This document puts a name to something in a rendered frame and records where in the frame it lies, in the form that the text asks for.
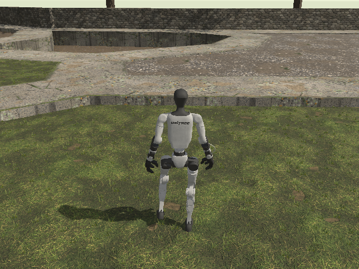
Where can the right robot upper arm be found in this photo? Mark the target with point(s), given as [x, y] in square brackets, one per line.
[200, 128]

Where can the left robot upper arm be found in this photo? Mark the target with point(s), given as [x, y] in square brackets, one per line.
[159, 127]

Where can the robot left hand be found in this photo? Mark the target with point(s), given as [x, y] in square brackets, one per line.
[148, 165]

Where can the robot left forearm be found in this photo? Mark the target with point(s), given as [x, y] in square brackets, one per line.
[152, 150]

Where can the robot right hand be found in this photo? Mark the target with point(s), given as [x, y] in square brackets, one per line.
[210, 161]

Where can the robot left foot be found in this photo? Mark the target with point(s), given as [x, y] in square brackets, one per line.
[160, 215]

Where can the robot right forearm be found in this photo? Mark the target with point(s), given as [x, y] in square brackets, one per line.
[207, 150]

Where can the robot torso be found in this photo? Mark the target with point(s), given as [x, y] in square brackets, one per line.
[179, 136]

